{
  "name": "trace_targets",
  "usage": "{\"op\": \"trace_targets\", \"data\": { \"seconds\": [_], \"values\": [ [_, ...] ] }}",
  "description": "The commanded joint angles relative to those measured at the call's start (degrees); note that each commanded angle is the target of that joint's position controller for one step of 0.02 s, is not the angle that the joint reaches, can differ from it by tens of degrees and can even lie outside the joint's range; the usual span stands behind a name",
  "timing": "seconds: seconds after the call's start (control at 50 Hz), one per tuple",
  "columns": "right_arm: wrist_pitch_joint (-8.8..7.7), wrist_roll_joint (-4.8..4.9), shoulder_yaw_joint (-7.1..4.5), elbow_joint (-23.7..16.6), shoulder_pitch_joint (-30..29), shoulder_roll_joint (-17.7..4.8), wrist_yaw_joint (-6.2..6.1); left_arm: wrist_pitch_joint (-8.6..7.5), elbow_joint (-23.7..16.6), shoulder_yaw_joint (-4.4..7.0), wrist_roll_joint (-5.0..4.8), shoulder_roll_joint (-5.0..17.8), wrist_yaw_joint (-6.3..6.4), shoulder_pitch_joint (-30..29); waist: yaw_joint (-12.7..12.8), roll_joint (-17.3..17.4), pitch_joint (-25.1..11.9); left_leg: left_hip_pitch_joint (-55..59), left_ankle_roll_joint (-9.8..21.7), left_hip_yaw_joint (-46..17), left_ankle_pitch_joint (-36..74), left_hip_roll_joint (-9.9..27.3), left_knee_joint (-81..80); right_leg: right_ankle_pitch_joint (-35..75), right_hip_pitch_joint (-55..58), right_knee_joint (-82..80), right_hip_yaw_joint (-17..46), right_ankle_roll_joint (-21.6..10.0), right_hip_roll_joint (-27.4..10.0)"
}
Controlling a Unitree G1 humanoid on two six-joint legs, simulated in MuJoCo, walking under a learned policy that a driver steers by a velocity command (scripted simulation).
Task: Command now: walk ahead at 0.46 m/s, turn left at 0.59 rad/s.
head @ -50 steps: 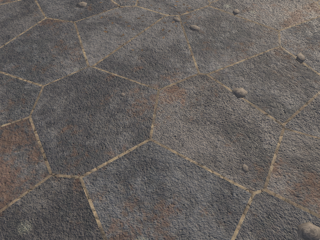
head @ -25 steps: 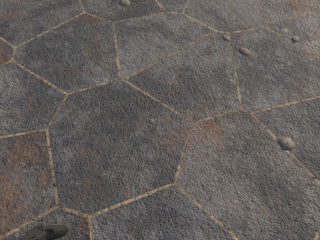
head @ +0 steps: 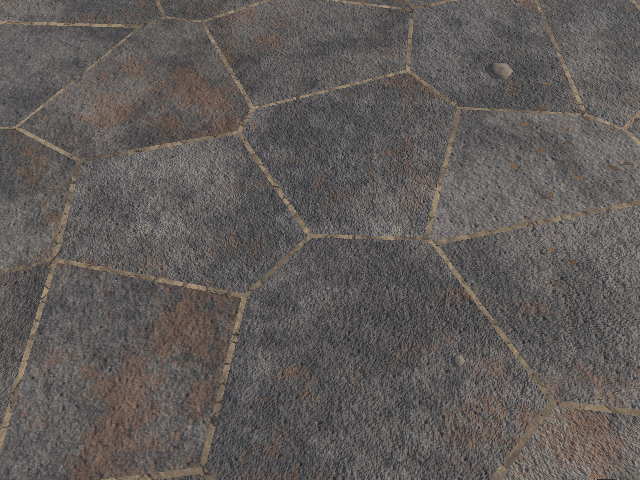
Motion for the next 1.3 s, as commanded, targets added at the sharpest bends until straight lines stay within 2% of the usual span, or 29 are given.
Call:
{"op": "trace_targets", "data": {
  "seconds": [0.02,0.1,0.14,0.16,0.18,0.2,0.22,0.24,0.28,0.38,0.48,0.54,0.58,0.62,0.66,0.72,0.78,0.84,0.86,0.9,0.98,1.04,1.1,1.12,1.14,1.16,1.2,1.24,1.3],
  "values": [
    [-1.19,-0.02,0.24,-5.23,-6.16,-0.99,1.18,-0.33,-3.13,2.41,-0.56,9.98,0.48,-3.4,-0.35,-5.67,1.78,1.58,1.02,2.7,5.18,-0.42,-8.24,22.65,-0.24,-5.14,3.63,-7.65,-14.56],
    [-1.08,-0.8,-1.53,-5.77,-3.46,-4.24,2.16,1.16,-2.51,3.33,-2.07,12.84,1.34,-3.97,-3.76,-8.63,-2.22,11.63,4.36,7.57,-0.9,-5.81,-13.54,49.47,3.58,6.88,-0.29,-4.69,-14.69],
    [-0.61,-0.8,-4.37,-2.23,10.77,-9.13,1.31,1.44,-3.34,3.02,-2.77,11.87,1.62,-5.34,-11.73,-6.63,-9.49,31.34,8.21,7.24,6.27,-9.18,-20.16,47.89,-2.88,26.42,-2.28,-1.42,-11.55],
    [0.03,-0.55,-5.31,-1.62,14.49,-13.45,-0.22,1.17,-4.79,1.49,-0.02,7.1,1.22,-2.47,-11.05,4.52,-13.87,47.29,12.01,-6.0,26.78,0.59,-18.65,9.6,-18.43,44.84,-1.93,1.98,-7.1],
    [-0.4,-2.16,-5.11,-5.03,9.78,-18.44,-0.49,0.38,-6.94,-0.34,1.18,3.8,0.48,3.61,-4.89,15.04,-24.71,61.09,26.94,-37.36,36.69,17.58,-20.55,-27.31,-35.84,66.45,6.17,5.22,3.27],
    [-0.47,-1.89,-4.3,-6.09,10.23,-13.91,-0.02,-0.1,-5.97,0.76,-0.09,9.92,-0.11,-0.29,-10.01,4.58,-30.15,58.68,25.92,-34.97,29.46,16.1,-23.99,-23.08,-36.56,68.51,16.12,4.34,0.05],
    [-0.82,-1.38,-3.47,-5.78,7.1,-11.39,0.13,0.02,-7.64,0.75,-1.42,10.3,-0.04,-5.32,-9.17,2.77,-22.07,52.23,23.17,-27.3,25.16,13.03,-24.92,-18.24,-38.89,66.07,15.02,3.51,-1.77],
    [-0.92,-0.37,-3.04,-5.19,4.69,-9.52,0.02,0.4,-7.15,0.66,-0.69,9.45,0.74,-6.19,-6.98,-1.84,-14.62,43.37,19.83,-21.82,22.44,9.33,-25.95,-14.38,-39.05,60.87,14.16,3.71,-3.89],
    [-0.52,-0.81,-2.35,-5.52,0.94,-7.88,-0.62,1.93,-6.5,1.07,0.3,10.22,1.58,-5.52,-3.72,-0.43,-10.33,30.6,17.73,-17.2,22.61,6.46,-28.38,-10.44,-32.53,55.2,14.02,4.16,-5.54],
    [-0.47,-1.74,-2.1,-3.08,0.44,-8.09,-1.78,3.55,-5.67,-0.04,0.71,6.41,2.23,-4.62,-2.83,1.45,-12.18,23.82,17.13,-11.25,29.22,4.31,-28.58,-4.5,-26.89,44.85,12.14,6.16,-4.18],
    [0.11,-2.88,0.08,-0.49,-0.83,-3.62,-2.01,4.31,-5.46,-0.96,-0.09,4.27,1.48,-8.43,-4.68,3.74,-10.73,21.25,14.24,-8.47,7.76,3.17,-30.86,4.69,-18.53,29.54,12.56,5.62,-5.75],
    [-0.21,-3.28,0.43,1.89,-0.17,-4.08,-1.19,4.19,-6.06,-0.64,-0.23,5.33,1.04,-9.76,-4.94,4.09,-7.24,21.14,13.44,-9.45,0.99,4.3,-29.41,2.4,-14.44,21.11,11.4,3.75,-4.49],
    [-0.15,-2.41,0.43,3.19,1.97,-4.48,-1.36,3.95,-6.88,-0.28,0.5,7.05,0.88,-10.13,-4.51,1.78,-5.6,22.74,9.81,-9.06,-2.48,2.29,-26.23,10.8,-11.94,11.9,11.77,1.66,-4.26],
    [-0.4,-2.96,-0.11,3.54,7.4,-5.22,-2.11,4.24,-8.42,1.03,0.33,12.95,1.14,-12.38,-9.41,-9.51,-5.92,21.56,4.85,-2.78,-10.69,-5.24,-20.26,24.33,-11.51,12.63,19.73,-2.64,-9.86],
    [0.4,-2.78,-0.32,2.5,2.16,-4.66,-3.16,4.57,-7.96,1.07,-0.28,9.92,0.59,-10.53,-6.49,-13.08,-4.96,23.89,2.03,2.96,-11.09,-8.12,-15.12,13.85,-16.8,8.03,25.75,-5.64,-11.1],
    [1.9,-2.21,-0.82,1.67,1.55,-3.32,-3.48,4.5,-8.85,1.41,-0.3,9.79,0.72,-9.85,-5.98,-14.75,-5.05,23.72,2.97,2.19,-11.69,-7.9,-14.12,13.69,-17.44,8.1,29.89,-7.09,-11.54],
    [1.86,-2.16,-1.83,1.99,3.27,-4.02,-3.03,5.04,-10.82,1.43,-0.87,8.55,1.12,-11.09,-6.24,-8.1,-7.49,29.77,5.24,0.03,-7.22,-3.76,-19.19,11.78,-21.55,14.08,25.18,-3.75,-6.91],
    [1.66,-2.56,-2.67,1.76,3.78,-6.74,-3.28,5.71,-12.42,1.26,-0.53,6.66,0.84,-9.96,-5.73,8.9,-7.33,34.41,16.59,-16.67,12.34,15.68,-28.58,-14.98,-31.94,36.26,12.05,2.52,0.12],
    [1.11,-2.75,-2.24,1.17,4.14,-6.06,-3.53,5.97,-12.58,2.06,-0.51,8.32,0.65,-10.48,-6.41,5.81,-7.24,34.88,19.87,-18.49,20.13,19.31,-29.0,-20.78,-34.82,47.18,13.22,3.35,-1.59],
    [0.42,-2.04,-2.27,0.56,0.2,-6.41,-3.85,6.91,-11.94,2.21,-1.33,7.13,0.66,-9.47,-4.37,1.23,-5.35,34.77,17.43,-11.55,20.37,16.5,-28.67,-17.23,-36.98,50.52,14.6,4.16,-4.01],
    [1.56,-1.73,-2.92,1.47,0.01,-7.85,-4.2,7.26,-13.46,0.77,-1.62,3.81,-0.44,-12.43,-6.32,5.03,-5.87,34.47,13.57,1.01,20.96,10.36,-27.78,-9.24,-29.42,36.97,8.61,5.0,-3.72],
    [2.08,-0.92,-3.55,2.41,1.75,-9.56,-3.83,7.46,-14.48,1.24,-1.84,5.01,-1.56,-12.45,-6.86,6.77,-7.67,35.83,12.56,3.17,20.57,11.73,-25.72,-6.56,-23.08,26.74,5.51,3.75,-2.06],
    [1.43,0.64,-3.59,3.34,2.33,-9.19,-2.89,8.25,-13.04,2.34,-1.64,6.16,-1.44,-7.7,-4.52,5.04,-8.26,28.51,8.03,6.3,-4.29,10.8,-21.85,-0.29,-10.37,14.41,2.7,-0.68,1.16],
    [1.04,-0.23,-2.76,4.02,3.35,-6.1,-2.41,8.13,-11.33,3.58,-1.96,8.59,-0.88,-2.33,-2.86,-0.56,-8.95,20.43,5.08,9.86,-15.78,8.02,-13.34,-0.97,-0.87,11.66,6.83,-3.42,0.0],
    [0.56,-2.89,-1.04,1.73,0.24,-1.26,-1.92,7.48,-11.26,5.15,-1.89,15.06,0.05,3.3,-1.32,-16.84,-7.89,2.44,0.0,14.23,-33.0,1.02,9.29,2.74,8.0,7.37,29.92,-9.97,-14.84],
    [-0.78,-1.96,-1.51,-1.72,-4.35,-3.23,-1.84,5.09,-12.72,4.79,-0.24,16.86,-0.94,3.95,1.0,-17.45,-9.03,-9.68,-0.9,2.41,-34.9,-5.57,18.22,-11.75,6.07,-1.01,51.76,-20.75,-22.93],
    [-2.41,0.38,-2.93,-1.6,-6.89,-7.92,-1.14,2.65,-12.25,2.84,-0.54,10.54,-1.16,0.2,-0.97,-11.07,-2.07,-11.94,1.48,-1.79,-23.55,-1.41,18.01,-21.05,1.62,-4.14,44.22,-16.95,-19.43],
    [-3.23,-1.4,-3.18,0.54,-4.57,-7.85,-1.46,2.51,-13.03,1.98,-0.88,8.81,-0.28,-3.75,-3.61,-8.7,-0.57,-7.36,0.9,-1.8,-14.22,-0.16,11.96,-13.71,-2.53,-4.33,36.54,-13.67,-14.71],
    [-4.18,-1.68,-2.57,2.02,-4.52,-5.43,-1.06,1.94,-12.94,1.93,-0.21,8.8,0.81,-2.81,-4.01,-7.73,-2.11,-1.6,-0.87,-0.23,-4.64,-2.28,3.68,-0.97,-4.05,-4.73,29.67,-12.46,-11.02]
  ]
}}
